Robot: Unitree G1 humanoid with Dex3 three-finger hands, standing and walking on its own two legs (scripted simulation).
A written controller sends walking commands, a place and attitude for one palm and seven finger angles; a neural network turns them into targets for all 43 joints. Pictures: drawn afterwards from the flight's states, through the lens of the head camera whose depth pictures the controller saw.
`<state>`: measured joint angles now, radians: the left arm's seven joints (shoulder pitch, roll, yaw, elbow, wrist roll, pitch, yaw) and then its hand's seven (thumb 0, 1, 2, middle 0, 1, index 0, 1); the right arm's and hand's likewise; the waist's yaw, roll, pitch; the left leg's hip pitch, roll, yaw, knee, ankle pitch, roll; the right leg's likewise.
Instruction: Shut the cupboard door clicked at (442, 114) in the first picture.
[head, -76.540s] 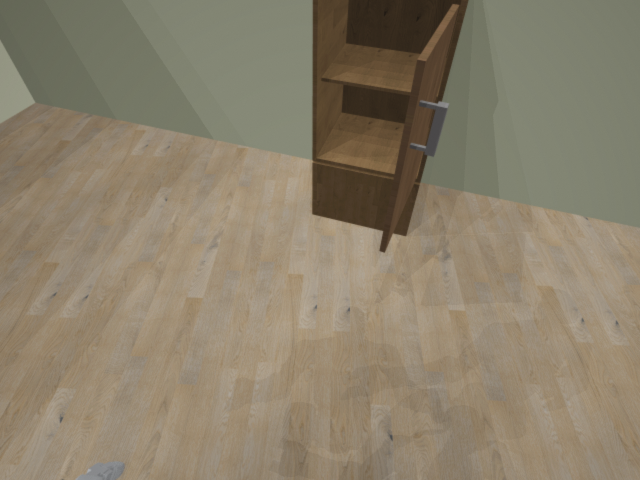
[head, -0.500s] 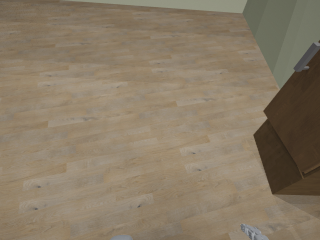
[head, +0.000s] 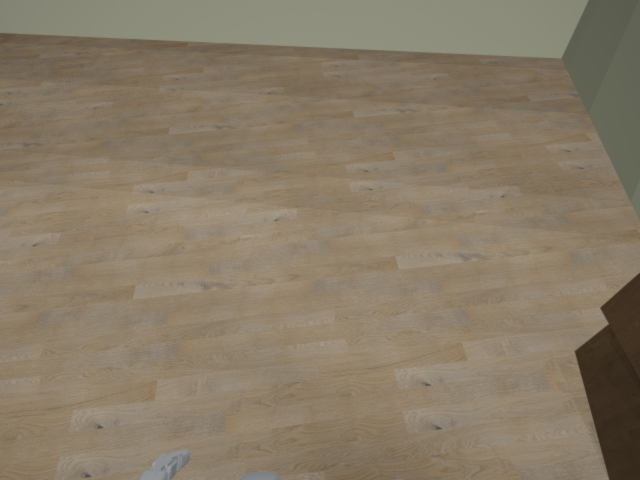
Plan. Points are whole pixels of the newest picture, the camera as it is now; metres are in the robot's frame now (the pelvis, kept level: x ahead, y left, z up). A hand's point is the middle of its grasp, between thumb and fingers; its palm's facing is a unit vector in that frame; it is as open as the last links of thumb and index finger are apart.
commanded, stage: walk to a spot facing it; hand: left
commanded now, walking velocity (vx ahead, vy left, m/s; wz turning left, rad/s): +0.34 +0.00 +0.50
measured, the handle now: out of the picture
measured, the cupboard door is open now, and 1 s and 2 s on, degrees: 11 11 11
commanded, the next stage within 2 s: turn to face it in 0.40 s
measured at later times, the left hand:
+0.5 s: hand (151, 477) +0.15 +0.26 -0.18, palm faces +0.29 -0.93 -0.21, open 7.3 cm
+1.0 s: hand (188, 331) +0.37 +0.25 -0.16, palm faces +0.13 -0.97 -0.22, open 7.3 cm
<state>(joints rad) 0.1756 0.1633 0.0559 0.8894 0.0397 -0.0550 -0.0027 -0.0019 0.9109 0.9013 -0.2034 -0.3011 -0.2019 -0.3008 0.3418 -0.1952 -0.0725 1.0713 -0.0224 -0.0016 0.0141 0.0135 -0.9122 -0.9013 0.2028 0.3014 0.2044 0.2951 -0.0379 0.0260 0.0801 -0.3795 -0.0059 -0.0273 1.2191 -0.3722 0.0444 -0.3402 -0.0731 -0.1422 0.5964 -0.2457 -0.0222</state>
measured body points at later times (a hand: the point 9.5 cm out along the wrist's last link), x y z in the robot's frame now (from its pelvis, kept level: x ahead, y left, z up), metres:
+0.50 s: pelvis +0.20 +0.07 +0.00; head +0.23 +0.10 +0.45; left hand +0.14 +0.31 -0.16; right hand +0.37 -0.14 -0.13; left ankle +0.23 +0.15 -0.73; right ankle +0.18 -0.09 -0.65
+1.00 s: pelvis +0.34 +0.06 +0.01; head +0.38 +0.06 +0.46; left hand +0.37 +0.30 -0.14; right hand +0.42 -0.17 -0.14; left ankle +0.31 +0.20 -0.67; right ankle +0.38 -0.02 -0.73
